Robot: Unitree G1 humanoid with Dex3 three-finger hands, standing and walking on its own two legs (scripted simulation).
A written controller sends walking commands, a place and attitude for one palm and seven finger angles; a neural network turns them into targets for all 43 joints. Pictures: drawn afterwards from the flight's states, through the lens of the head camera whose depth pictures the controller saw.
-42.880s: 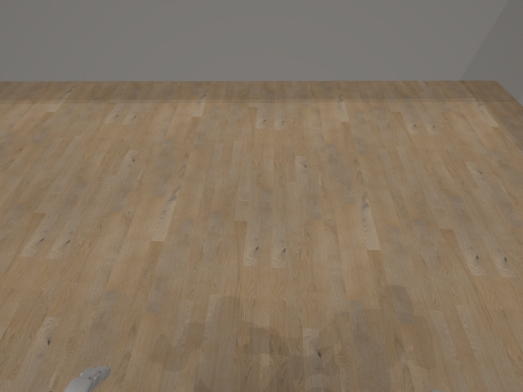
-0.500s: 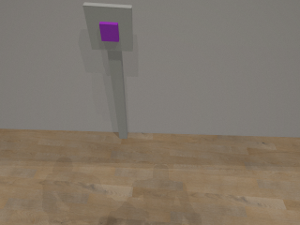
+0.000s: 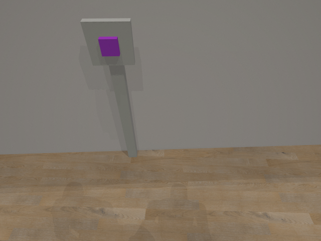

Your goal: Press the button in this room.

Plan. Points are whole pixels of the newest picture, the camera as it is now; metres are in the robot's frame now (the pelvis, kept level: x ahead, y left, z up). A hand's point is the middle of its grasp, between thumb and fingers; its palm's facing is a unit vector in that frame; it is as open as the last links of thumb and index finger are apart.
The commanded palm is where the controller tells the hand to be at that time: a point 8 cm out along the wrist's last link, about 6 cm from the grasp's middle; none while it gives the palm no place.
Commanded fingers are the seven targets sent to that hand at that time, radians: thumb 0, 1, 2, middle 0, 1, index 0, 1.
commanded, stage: let the arm hang, fingers relaxed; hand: left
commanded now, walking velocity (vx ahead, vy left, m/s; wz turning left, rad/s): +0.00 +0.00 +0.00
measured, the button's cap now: (109, 46) +0.77 +0.25 +0.11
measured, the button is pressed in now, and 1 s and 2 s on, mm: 0 0 0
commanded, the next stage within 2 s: stand and wait in 0.14 s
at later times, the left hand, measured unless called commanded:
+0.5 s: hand out of the picture -0.01 +0.17 -0.17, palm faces +0.04 -0.98 -0.21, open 7.4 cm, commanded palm none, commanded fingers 0.00 0.90 0.90 -0.20 -0.30 -0.20 -0.30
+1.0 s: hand out of the picture +0.02 +0.17 -0.17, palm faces +0.03 -0.98 -0.22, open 7.4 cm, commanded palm none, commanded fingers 0.00 0.90 0.90 -0.20 -0.30 -0.20 -0.30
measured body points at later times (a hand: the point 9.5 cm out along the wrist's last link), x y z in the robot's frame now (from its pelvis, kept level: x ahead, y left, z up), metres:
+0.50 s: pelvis +0.01 +0.00 +0.00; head +0.02 -0.01 +0.45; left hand -0.01 +0.22 -0.16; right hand +0.00 -0.22 -0.16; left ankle +0.03 +0.11 -0.74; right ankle -0.01 -0.11 -0.74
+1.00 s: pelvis +0.02 -0.01 +0.00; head +0.03 -0.02 +0.45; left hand +0.02 +0.22 -0.15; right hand +0.02 -0.25 -0.16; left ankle +0.03 +0.11 -0.74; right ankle -0.01 -0.11 -0.74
